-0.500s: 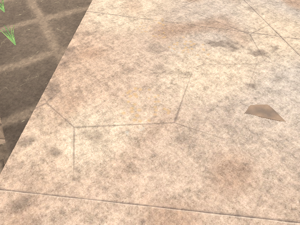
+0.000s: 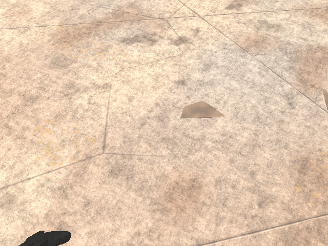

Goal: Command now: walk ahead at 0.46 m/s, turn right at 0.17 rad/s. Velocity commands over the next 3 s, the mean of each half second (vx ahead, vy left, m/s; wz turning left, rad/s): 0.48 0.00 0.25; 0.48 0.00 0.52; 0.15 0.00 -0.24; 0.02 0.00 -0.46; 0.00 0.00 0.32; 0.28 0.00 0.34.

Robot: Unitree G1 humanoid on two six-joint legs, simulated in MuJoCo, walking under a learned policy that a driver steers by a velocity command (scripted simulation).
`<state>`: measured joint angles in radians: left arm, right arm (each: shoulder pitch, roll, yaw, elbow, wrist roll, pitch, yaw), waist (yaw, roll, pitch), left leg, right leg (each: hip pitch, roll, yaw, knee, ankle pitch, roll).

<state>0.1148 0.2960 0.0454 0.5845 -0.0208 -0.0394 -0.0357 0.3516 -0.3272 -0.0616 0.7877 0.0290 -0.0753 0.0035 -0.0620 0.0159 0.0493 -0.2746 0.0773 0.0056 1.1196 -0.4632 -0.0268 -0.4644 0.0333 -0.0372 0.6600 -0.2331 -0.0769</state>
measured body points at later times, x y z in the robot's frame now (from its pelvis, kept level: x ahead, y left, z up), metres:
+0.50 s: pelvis +0.28 +0.02 +0.00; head +0.32 +0.02 +0.44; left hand +0.26 +0.31 -0.12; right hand +0.53 -0.18 -0.09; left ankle +0.38 +0.11 -0.72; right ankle +0.08 -0.09 -0.69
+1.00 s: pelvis +0.58 +0.03 +0.01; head +0.61 +0.04 +0.45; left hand +0.63 +0.35 -0.07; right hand +0.78 -0.19 -0.11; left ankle +0.40 +0.10 -0.65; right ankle +0.71 -0.03 -0.72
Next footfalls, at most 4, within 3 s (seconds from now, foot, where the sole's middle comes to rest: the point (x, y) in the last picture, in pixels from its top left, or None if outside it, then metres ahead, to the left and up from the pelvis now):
0.48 left None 0.42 0.12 -0.76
0.92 right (168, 175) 0.75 -0.01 -0.76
1.32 left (116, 185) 0.71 0.22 -0.76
1.70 right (176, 171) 0.76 -0.05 -0.76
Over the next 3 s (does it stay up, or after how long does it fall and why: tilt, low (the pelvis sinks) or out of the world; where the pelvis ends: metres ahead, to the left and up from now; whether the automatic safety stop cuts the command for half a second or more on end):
stays up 0.76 0.14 0.03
